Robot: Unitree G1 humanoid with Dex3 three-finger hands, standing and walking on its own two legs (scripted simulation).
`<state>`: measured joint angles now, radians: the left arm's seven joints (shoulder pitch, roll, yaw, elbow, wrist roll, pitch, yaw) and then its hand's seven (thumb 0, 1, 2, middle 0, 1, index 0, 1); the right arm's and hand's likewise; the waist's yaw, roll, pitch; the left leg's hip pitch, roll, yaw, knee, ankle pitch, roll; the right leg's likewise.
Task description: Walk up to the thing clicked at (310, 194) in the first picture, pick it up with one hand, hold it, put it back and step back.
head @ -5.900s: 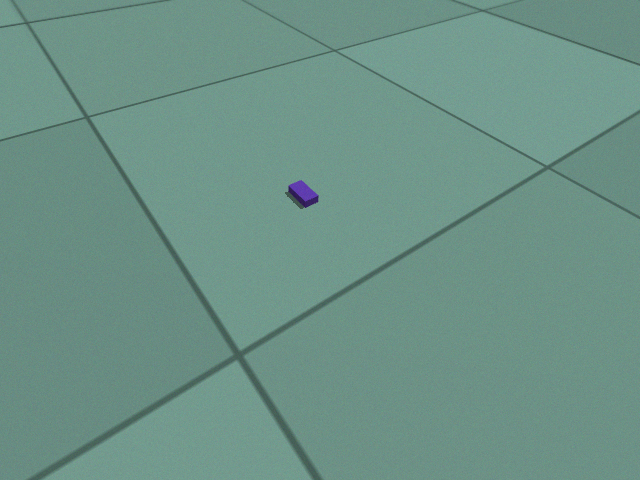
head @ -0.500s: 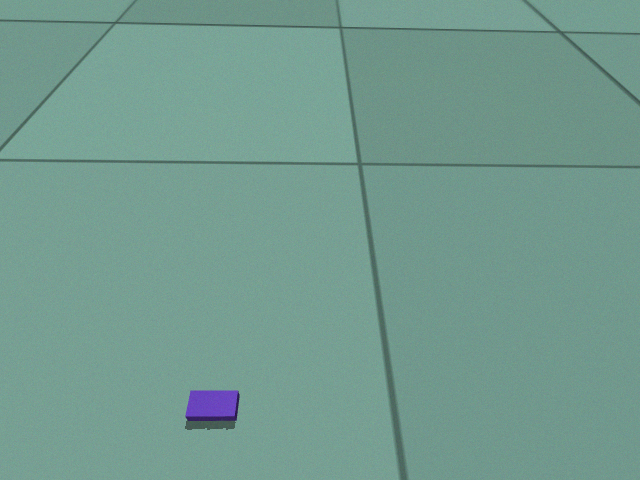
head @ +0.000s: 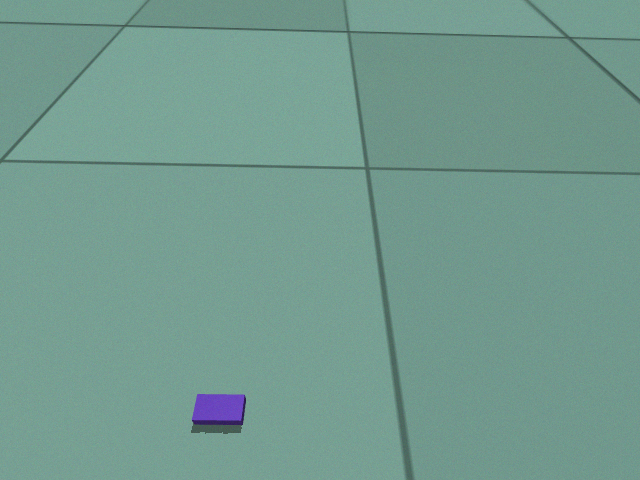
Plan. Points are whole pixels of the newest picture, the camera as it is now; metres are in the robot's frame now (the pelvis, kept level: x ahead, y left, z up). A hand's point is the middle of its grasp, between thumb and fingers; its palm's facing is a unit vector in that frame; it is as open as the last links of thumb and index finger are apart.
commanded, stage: walk up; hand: left
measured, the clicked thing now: (219, 409) +0.48 +0.29 -0.76
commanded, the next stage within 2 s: stand in 0.36 s
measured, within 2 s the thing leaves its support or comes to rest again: neither
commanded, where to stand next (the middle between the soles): +0.09 +0.00 m, yaw +0 degrees
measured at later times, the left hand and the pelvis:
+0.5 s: hand out of the picture +0.07 +0.24 -0.16, palm faces -0.02 -0.94 -0.33, open 7.3 cm; pelvis +0.00 -0.01 +0.00, yaw +0 degrees
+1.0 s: hand out of the picture +0.08 +0.24 -0.16, palm faces -0.03 -0.94 -0.35, open 7.3 cm; pelvis +0.01 -0.01 +0.00, yaw +0 degrees
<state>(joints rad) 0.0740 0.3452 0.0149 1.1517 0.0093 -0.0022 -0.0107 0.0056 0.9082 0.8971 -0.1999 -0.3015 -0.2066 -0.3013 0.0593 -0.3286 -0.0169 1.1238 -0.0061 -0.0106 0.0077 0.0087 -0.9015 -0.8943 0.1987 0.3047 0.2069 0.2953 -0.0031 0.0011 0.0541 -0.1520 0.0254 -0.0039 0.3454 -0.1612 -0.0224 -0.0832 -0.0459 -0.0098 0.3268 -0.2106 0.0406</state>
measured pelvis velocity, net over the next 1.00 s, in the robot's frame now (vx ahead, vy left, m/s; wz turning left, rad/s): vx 0.01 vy -0.01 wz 0.00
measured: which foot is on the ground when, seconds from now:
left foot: down 0.00-1.00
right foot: down 0.00-1.00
